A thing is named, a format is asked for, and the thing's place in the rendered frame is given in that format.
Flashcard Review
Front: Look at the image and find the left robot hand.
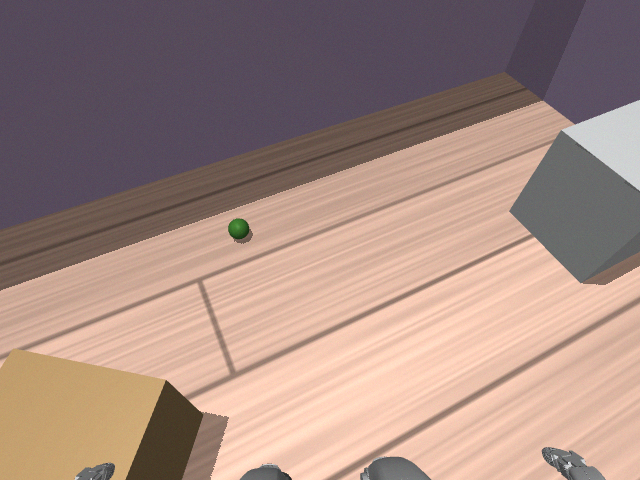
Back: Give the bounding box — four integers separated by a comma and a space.
75, 463, 115, 480

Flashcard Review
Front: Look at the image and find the right robot hand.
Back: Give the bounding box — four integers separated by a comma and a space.
542, 447, 606, 480

